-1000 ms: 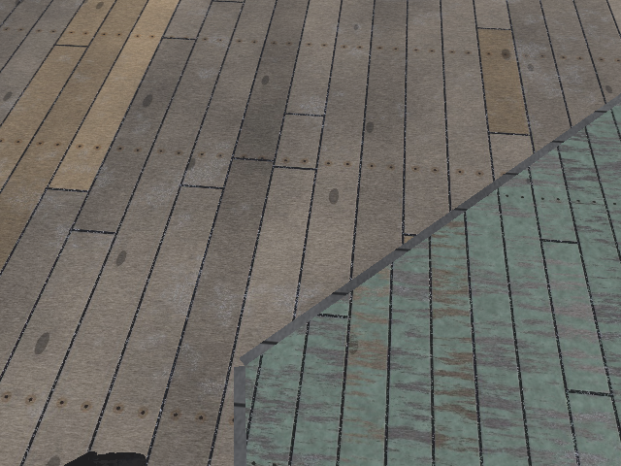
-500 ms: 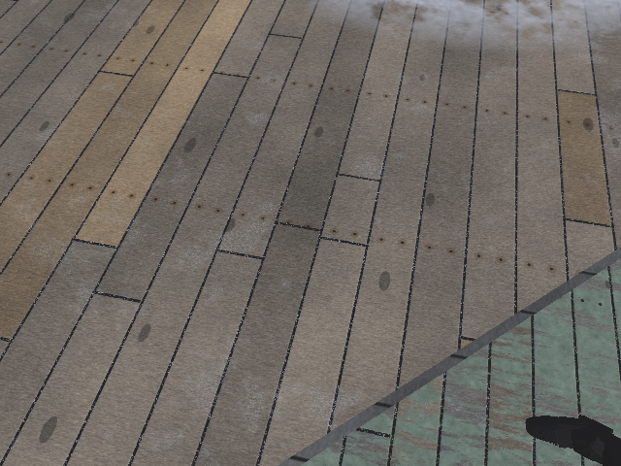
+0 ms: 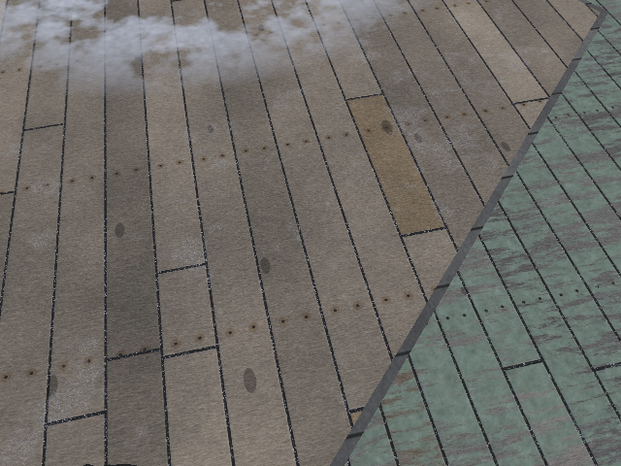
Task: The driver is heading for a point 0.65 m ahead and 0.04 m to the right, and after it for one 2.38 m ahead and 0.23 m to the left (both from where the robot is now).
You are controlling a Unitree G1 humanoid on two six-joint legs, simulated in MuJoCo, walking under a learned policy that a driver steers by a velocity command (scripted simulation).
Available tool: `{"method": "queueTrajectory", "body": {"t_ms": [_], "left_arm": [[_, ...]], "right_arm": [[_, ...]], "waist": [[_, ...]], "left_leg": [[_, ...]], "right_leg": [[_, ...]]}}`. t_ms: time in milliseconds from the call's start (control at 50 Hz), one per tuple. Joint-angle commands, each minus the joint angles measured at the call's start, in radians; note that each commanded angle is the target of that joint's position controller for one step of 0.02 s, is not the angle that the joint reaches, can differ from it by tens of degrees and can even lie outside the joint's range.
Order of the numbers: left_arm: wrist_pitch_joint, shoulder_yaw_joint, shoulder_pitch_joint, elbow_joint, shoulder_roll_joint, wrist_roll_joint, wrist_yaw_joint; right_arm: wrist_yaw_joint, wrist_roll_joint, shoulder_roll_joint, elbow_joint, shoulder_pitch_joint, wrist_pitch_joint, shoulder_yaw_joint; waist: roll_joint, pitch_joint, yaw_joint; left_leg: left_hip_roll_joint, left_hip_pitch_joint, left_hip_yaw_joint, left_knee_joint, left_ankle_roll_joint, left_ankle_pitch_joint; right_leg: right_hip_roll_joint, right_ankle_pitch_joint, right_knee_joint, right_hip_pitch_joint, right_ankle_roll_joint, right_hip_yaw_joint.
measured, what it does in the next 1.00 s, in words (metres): walks ahead: right foot, then left foot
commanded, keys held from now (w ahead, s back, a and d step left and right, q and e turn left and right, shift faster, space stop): w+e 0.20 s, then w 0.48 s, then q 0.32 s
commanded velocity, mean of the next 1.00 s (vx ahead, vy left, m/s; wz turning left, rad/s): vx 0.43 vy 0.00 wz -0.16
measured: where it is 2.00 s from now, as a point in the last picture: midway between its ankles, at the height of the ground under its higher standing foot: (337, 389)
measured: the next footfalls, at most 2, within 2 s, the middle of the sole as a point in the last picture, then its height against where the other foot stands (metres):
right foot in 0.02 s outside the picture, level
left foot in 0.54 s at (291, 439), level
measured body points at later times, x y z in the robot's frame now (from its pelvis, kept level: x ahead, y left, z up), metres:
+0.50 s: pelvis +0.29 -0.02 +0.01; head +0.32 -0.03 +0.46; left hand +0.38 +0.26 -0.11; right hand +0.46 -0.30 -0.08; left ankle +0.48 +0.07 -0.71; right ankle +0.14 -0.10 -0.72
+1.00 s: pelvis +0.54 -0.05 +0.01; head +0.58 -0.06 +0.46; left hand +0.79 +0.16 -0.07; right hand +0.52 -0.34 -0.12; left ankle +0.48 +0.07 -0.72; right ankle +0.66 -0.18 -0.72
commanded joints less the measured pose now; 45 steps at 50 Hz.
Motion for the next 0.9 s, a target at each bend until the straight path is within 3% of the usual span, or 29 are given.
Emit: {"method": "queueTrajectory", "body": {"t_ms": [20,40,60,80,100,120,140,160,200,220,260,320,400,460,500,520,540,560,580,600,620,640,660,700,740,780,840,900], "left_arm": [[-0.001,0.090,0.280,0.002,0.197,-0.007,0.012],[0.010,0.120,0.395,0.028,0.300,-0.012,0.036],[-0.008,0.118,0.326,-0.010,0.361,-0.011,0.029],[-0.025,0.087,0.331,-0.025,0.256,-0.005,0.018],[-0.040,0.074,0.302,-0.019,0.214,0.001,0.017],[-0.047,0.063,0.238,-0.024,0.181,0.000,0.017],[-0.050,0.056,0.184,-0.036,0.161,0.005,0.023],[-0.051,0.049,0.153,-0.055,0.147,0.016,0.028],[-0.053,0.049,0.150,-0.058,0.146,0.012,0.039],[-0.056,0.053,0.163,-0.053,0.171,0.013,0.046],[-0.057,0.052,0.195,-0.037,0.169,0.010,0.058],[-0.055,0.048,0.239,-0.013,0.162,0.008,0.065],[-0.056,0.048,0.299,0.031,0.170,0.004,0.063],[-0.045,0.051,0.324,0.057,0.174,0.004,0.069],[-0.036,0.056,0.310,0.061,0.187,0.006,0.073],[-0.031,0.050,0.281,0.051,0.181,0.010,0.073],[-0.029,0.039,0.288,0.044,0.158,0.011,0.072],[-0.038,0.016,0.371,0.024,0.089,0.019,0.068],[-0.053,0.001,0.438,0.041,0.048,0.007,0.065],[-0.059,0.021,0.343,0.032,0.145,-0.008,0.063],[-0.065,0.026,0.250,0.007,0.166,-0.014,0.061],[-0.069,0.026,0.196,-0.004,0.162,-0.001,0.062],[-0.069,0.030,0.193,-0.007,0.151,0.006,0.060],[-0.061,0.029,0.220,0.001,0.116,0.014,0.062],[-0.055,0.022,0.218,-0.009,0.091,0.027,0.071],[-0.056,0.014,0.172,-0.023,0.067,0.035,0.074],[-0.055,0.010,0.073,-0.042,0.058,0.027,0.071],[-0.052,0.013,-0.008,-0.064,0.073,0.022,0.066]], "right_arm": [[-0.009,0.014,-0.194,-0.065,-0.064,0.010,-0.040],[-0.008,-0.030,-0.115,-0.088,-0.033,0.001,-0.012],[0.003,-0.035,-0.019,-0.145,0.022,-0.032,0.023],[0.016,0.006,-0.123,-0.151,-0.102,-0.068,0.004],[0.022,0.030,-0.138,-0.173,-0.163,-0.086,0.000],[0.012,0.007,-0.121,-0.157,-0.173,-0.091,0.002],[0.006,-0.016,-0.128,-0.151,-0.151,-0.088,-0.005],[0.008,-0.022,-0.135,-0.144,-0.129,-0.077,-0.009],[0.008,-0.032,-0.111,-0.139,-0.124,-0.054,-0.009],[0.008,-0.032,-0.095,-0.144,-0.129,-0.046,-0.003],[0.011,-0.036,-0.079,-0.161,-0.193,-0.042,0.006],[0.024,-0.028,-0.048,-0.179,-0.291,-0.049,0.021],[0.040,-0.014,-0.065,-0.206,-0.377,-0.060,0.023],[0.053,-0.016,-0.088,-0.219,-0.381,-0.070,0.019],[0.054,-0.015,-0.104,-0.207,-0.318,-0.075,0.011],[0.050,-0.019,-0.127,-0.177,-0.226,-0.076,-0.004],[0.045,-0.029,-0.165,-0.145,-0.085,-0.079,-0.017],[0.042,-0.045,-0.252,-0.126,0.063,-0.078,-0.040],[0.054,-0.029,-0.233,-0.085,0.134,-0.070,-0.039],[0.054,-0.001,-0.150,-0.088,0.101,-0.069,-0.014],[0.050,-0.003,-0.124,-0.102,0.020,-0.060,-0.004],[0.047,-0.015,-0.104,-0.113,-0.042,-0.052,0.006],[0.046,-0.028,-0.091,-0.117,-0.071,-0.053,0.012],[0.046,-0.033,-0.076,-0.112,-0.083,-0.056,0.021],[0.040,-0.026,-0.104,-0.098,-0.085,-0.060,0.017],[0.027,-0.023,-0.129,-0.083,-0.074,-0.049,0.008],[0.010,-0.006,-0.163,-0.069,-0.029,-0.024,-0.004],[-0.003,0.004,-0.165,-0.054,0.013,0.004,-0.008]], "waist": [[0.071,-0.155,0.213],[-0.118,-0.233,0.221],[-0.283,-0.364,0.112],[-0.103,-0.353,0.187],[-0.074,-0.223,0.178],[0.036,-0.135,0.131],[-0.004,-0.114,0.088],[-0.021,-0.101,0.062],[0.013,-0.093,0.049],[-0.024,-0.081,0.044],[-0.025,-0.050,0.069],[-0.041,-0.036,0.118],[-0.055,0.007,0.156],[-0.066,0.018,0.146],[-0.099,-0.006,0.107],[-0.083,-0.068,0.049],[-0.080,-0.176,-0.007],[0.096,-0.346,-0.016],[0.313,-0.416,-0.008],[0.203,-0.292,-0.035],[0.131,-0.162,-0.024],[0.069,-0.078,0.000],[0.087,-0.048,0.028],[0.100,-0.051,0.061],[0.107,-0.046,0.084],[0.093,-0.060,0.083],[0.100,-0.088,0.045],[0.112,-0.088,0.022]], "left_leg": [[0.200,-0.123,-0.029,0.431,0.116,1.007],[0.135,-0.410,-0.027,0.766,0.062,0.475],[-0.083,-0.791,-0.223,1.064,0.017,-0.202],[-0.034,-0.901,-0.380,1.108,0.046,-0.164],[0.006,-0.947,-0.367,1.062,0.075,-0.072],[0.054,-0.888,-0.367,0.968,0.085,0.010],[0.078,-0.818,-0.375,0.886,0.074,0.058],[0.093,-0.757,-0.382,0.854,0.063,0.084],[0.089,-0.717,-0.365,0.780,0.041,0.131],[0.083,-0.722,-0.352,0.726,0.021,0.162],[0.077,-0.738,-0.340,0.579,-0.005,0.282],[0.041,-0.672,-0.321,0.360,-0.003,0.491],[0.021,-0.675,-0.327,0.240,0.027,0.548],[0.015,-0.713,-0.333,0.190,0.070,0.446],[-0.009,-0.631,-0.307,0.177,0.104,0.361],[-0.053,-0.514,-0.262,0.156,0.128,0.358],[0.009,-0.268,-0.313,0.186,0.175,0.414],[0.223,0.122,-0.627,0.210,0.300,0.377],[0.342,0.283,-0.997,0.049,0.382,0.138],[0.318,0.217,-0.968,0.005,0.333,-0.040],[0.287,0.075,-0.835,-0.020,0.293,-0.026],[0.245,-0.065,-0.731,-0.051,0.274,0.070],[0.221,-0.153,-0.676,-0.076,0.276,0.164],[0.174,-0.227,-0.594,-0.110,0.278,0.366],[0.177,-0.280,-0.522,-0.096,0.310,0.728],[0.138,-0.288,-0.436,-0.067,0.292,0.921],[0.090,-0.288,-0.395,-0.029,0.245,0.912],[0.102,-0.251,-0.451,0.017,0.236,0.802]], "right_leg": [[0.128,-0.023,-0.069,0.414,-0.088,-0.067],[-0.052,0.017,-0.086,0.696,-0.157,0.229],[-0.256,-0.265,-0.277,0.948,-0.366,0.835],[-0.266,-0.309,-0.372,0.939,-0.315,0.841],[-0.238,-0.244,-0.369,0.833,-0.271,0.699],[-0.184,-0.123,-0.367,0.680,-0.221,0.568],[-0.162,-0.008,-0.368,0.569,-0.219,0.500],[-0.140,0.077,-0.384,0.500,-0.218,0.460],[-0.102,0.117,-0.419,0.432,-0.206,0.396],[-0.114,0.188,-0.425,0.401,-0.222,0.372],[-0.084,0.244,-0.430,0.384,-0.198,0.298],[-0.039,0.163,-0.433,0.362,-0.143,0.232],[-0.092,0.074,-0.418,0.435,-0.136,0.275],[-0.149,0.159,-0.357,0.561,-0.123,0.316],[-0.156,0.338,-0.288,0.599,-0.101,0.318],[-0.115,0.532,-0.198,0.606,-0.089,0.279],[-0.073,0.543,0.001,0.515,-0.062,0.245],[0.053,0.239,0.351,0.205,0.007,0.183],[0.168,-0.460,0.582,-0.044,0.050,0.199],[0.105,-0.444,0.659,-0.162,0.039,0.249],[0.057,-0.348,0.646,-0.193,0.033,0.204],[0.015,-0.266,0.591,-0.168,0.034,0.165],[-0.019,-0.210,0.540,-0.128,0.039,0.159],[-0.038,-0.172,0.481,-0.048,0.055,0.139],[-0.036,-0.185,0.392,-0.018,0.095,0.115],[-0.012,-0.100,0.254,0.003,0.120,0.093],[0.042,0.090,0.053,0.074,0.127,0.080],[0.073,0.133,-0.054,0.091,0.127,0.104]]}}
Over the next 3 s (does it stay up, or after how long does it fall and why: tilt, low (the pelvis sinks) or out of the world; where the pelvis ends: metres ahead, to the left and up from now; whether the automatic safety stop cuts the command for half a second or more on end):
stays up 0.69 0.01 0.02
